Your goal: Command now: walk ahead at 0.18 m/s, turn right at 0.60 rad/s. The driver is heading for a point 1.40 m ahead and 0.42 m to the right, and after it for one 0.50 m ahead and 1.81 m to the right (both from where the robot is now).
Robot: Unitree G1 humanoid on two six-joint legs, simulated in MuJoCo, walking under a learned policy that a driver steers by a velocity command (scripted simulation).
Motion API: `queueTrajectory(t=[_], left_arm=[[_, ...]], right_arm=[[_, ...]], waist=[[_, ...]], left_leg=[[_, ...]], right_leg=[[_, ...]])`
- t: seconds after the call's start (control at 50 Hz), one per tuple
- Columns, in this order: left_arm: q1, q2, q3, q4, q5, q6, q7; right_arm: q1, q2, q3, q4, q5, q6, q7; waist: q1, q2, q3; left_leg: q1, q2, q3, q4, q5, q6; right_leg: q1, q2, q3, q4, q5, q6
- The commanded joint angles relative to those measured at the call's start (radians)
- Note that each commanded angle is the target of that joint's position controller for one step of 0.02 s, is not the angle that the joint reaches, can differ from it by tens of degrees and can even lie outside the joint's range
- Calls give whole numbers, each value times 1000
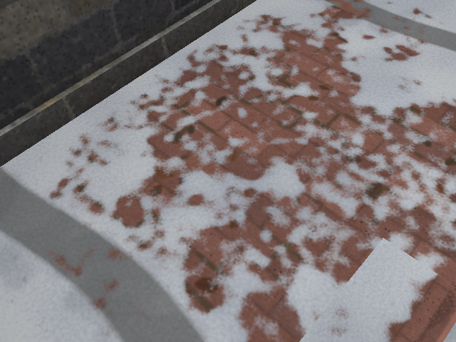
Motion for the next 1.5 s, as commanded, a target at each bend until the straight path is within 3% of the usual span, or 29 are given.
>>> queueTrajectory(t=[0.02, 0.06, 0.16, 0.3, 0.38, 0.4, 0.42, 0.44, 0.46, 0.5, 0.54, 0.6, 0.7, 0.8, 0.9, 0.96, 0.98, 1.0, 1.02, 1.04, 1.1, 1.22, 1.34, 1.4, 1.42, 1.44, 1.46, 1.48, 1.5], left_arm=[[6, 114, 28, -16, 27, -42, 7], [47, 109, 21, 11, 25, -45, 5], [45, 116, 14, 19, 8, -65, -10], [36, 143, 20, 38, -11, -61, -50], [9, 129, 4, 69, -11, -29, -50], [13, 110, -6, 67, -5, -23, -45], [57, 48, -18, 88, -11, -28, -38], [68, 19, -8, 14, -94, -5, -21], [114, 60, -3, 9, -85, 9, -10], [55, 91, 13, 15, -83, 57, 5], [-4, 80, 19, -14, -79, 93, 15], [-63, 23, 14, -52, -73, 123, 14], [-129, 29, 28, -84, -58, 140, 12], [-235, 10, 31, -121, -77, 144, -9], [-277, 5, 28, -131, -93, 117, -42], [-104, 44, 47, -59, -66, 97, -36], [38, 120, 78, -16, -62, 94, -19], [156, 234, 99, 13, -51, 89, -2], [216, 235, 97, 14, -44, 73, 7], [169, 173, 77, 37, -54, 56, 7], [1, 75, 45, 36, -68, 30, -2], [76, 141, 63, 116, -50, 3, 8], [118, 178, 65, 139, -69, 1, -16], [99, 161, 55, 156, -75, 17, 6], [97, 118, 37, 144, -60, 21, 15], [262, 16, 10, 123, -44, 11, 21], [257, 77, 21, 148, -49, -4, 21], [142, 158, 45, 109, -84, -12, 14], [56, 145, 38, 84, -87, -15, 17]], right_arm=[[61, -66, 0, -48, -7, -24, 23], [57, -68, 4, -57, 14, -10, 29], [31, -66, 13, -53, 5, -10, 38], [-55, 1, 54, -100, 2, -13, 94], [-19, -35, 42, -113, 51, -54, 93], [37, -64, 30, -116, 78, -69, 84], [156, -116, 9, -80, 70, -81, 81], [258, -316, -68, -58, 70, -31, 42], [243, -273, -64, -63, 72, 2, 35], [125, -95, -20, -124, 58, 35, 16], [49, -21, 2, -123, 79, 54, -8], [69, -64, -22, -83, 58, 49, -27], [35, -110, -47, -47, 71, 77, -35], [41, -134, -60, -12, 77, 109, -26], [92, -166, -65, 19, 86, 83, 18], [66, -207, -66, 35, 96, 54, 31], [31, -174, -49, 25, 85, 37, 31], [0, -89, -11, -45, 61, 14, 37], [-51, -91, -8, -50, 90, -16, 55], [-70, -130, -24, -60, 114, -21, 71], [-16, -131, -35, -33, 67, -4, 76], [-102, -33, 1, -38, 59, -18, 64], [-200, -69, -5, -60, 81, -10, 95], [24, -124, -42, -3, 80, -6, 99], [195, -182, -64, 41, 74, -3, 90], [252, -317, -90, 42, 51, -6, 86], [229, -237, -69, 23, 71, -6, 91], [164, -172, -49, 17, 69, -5, 88], [117, -139, -40, 16, 64, -1, 84]], waist=[[-16, -87, -126], [12, -106, -119], [36, -104, -84], [96, -147, -10], [40, -122, 7], [0, -126, -37], [-28, -26, -129], [-46, 71, -142], [2, 77, -194], [12, 23, -116], [37, 91, -45], [24, 124, -27], [11, 120, -40], [-14, 96, -26], [-41, 38, 20], [68, 51, -54], [138, 6, -132], [140, -197, -211], [171, -220, -271], [155, -122, -184], [39, -64, -31], [61, -85, 48], [94, -135, 58], [-42, -146, -28], [-113, -72, -132], [-41, 259, -301], [-58, 302, -381], [-69, 211, -224], [-53, 122, -131]], left_leg=[[-276, 30, -55, 108, 96, -29], [-296, 32, -51, 67, 125, -40], [-204, 30, -14, -108, 182, -61], [30, 11, 13, -564, 22, -14], [361, 9, 51, -822, 142, 81], [534, 35, 35, -828, 205, 117], [721, 142, -53, -844, 320, 202], [879, 363, -387, -878, 826, 294], [868, 494, -542, -879, 948, 351], [740, 377, -249, -868, 931, 291], [641, 276, -81, -927, 787, 238], [603, 262, 34, -985, 761, 245], [620, 253, 147, -993, 702, 248], [648, 285, 167, -967, 622, 268], [687, 322, 108, -1019, 259, 302], [607, 281, 198, -788, 577, 254], [430, 232, 277, -568, 657, 190], [-15, 63, 308, -201, 136, 93], [-199, -1, 96, -21, -312, 91], [-243, 57, 17, 21, -278, 104], [-117, 146, 31, -194, -76, 88], [-11, 122, 88, -462, 234, 41], [123, 57, 105, -695, 258, 94], [381, -1, 149, -772, 199, 160], [631, 59, 83, -747, 230, 196], [984, 343, -437, -865, -21, 366], [991, 385, -747, -1076, -202, 403], [900, 368, -579, -1069, -270, 351], [767, 328, -444, -1059, -198, 323]], right_leg=[[246, -232, 442, -297, -404, -112], [241, -223, 435, -301, -404, -147], [174, -206, 445, -311, -323, -177], [192, -232, 517, -244, -341, -197], [85, -200, 537, -176, -295, -175], [32, -167, 514, -102, -180, -132], [-10, -66, 397, 96, -175, -45], [-253, 134, 172, 500, -308, 77], [-323, 65, 183, 695, -388, 134], [-327, -11, 158, 813, -302, 172], [-318, -48, 116, 767, -181, 172], [-299, -62, 53, 685, -95, 171], [-213, -89, -1, 461, -19, 173], [-168, -101, -56, 304, -29, 132], [-128, -77, -92, 162, -217, 62], [222, 11, -159, -97, -120, -7], [496, -45, -54, -73, 26, -63], [818, -296, 399, -127, 70, -230], [849, -478, 690, -265, 155, -365], [788, -461, 564, -258, 194, -329], [490, -315, 257, -315, 246, -189], [301, -243, 85, -411, 168, -135], [338, -291, 91, -343, 114, -88], [387, -263, 48, -111, 416, -24], [263, -205, -12, 155, 384, 16], [-111, -30, -49, 607, -73, 102], [-214, -16, 98, 775, -326, 103], [-328, -77, 87, 830, -277, 80], [-331, -129, 53, 799, -198, 58]])
Keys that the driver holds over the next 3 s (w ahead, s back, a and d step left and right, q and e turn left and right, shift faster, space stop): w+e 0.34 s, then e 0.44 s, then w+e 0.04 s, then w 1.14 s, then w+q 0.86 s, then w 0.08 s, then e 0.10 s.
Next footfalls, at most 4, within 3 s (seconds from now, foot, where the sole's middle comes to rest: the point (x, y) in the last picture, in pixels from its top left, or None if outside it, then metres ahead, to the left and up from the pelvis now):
0.42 left None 0.24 0.18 -0.77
0.98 right None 0.25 -0.05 -0.77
1.42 left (239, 276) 0.65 0.01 -0.77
2.00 right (350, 230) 0.78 -0.36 -0.77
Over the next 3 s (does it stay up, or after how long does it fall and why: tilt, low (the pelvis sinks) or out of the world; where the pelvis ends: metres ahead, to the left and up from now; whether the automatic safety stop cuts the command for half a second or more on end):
stays up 1.24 -0.39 0.00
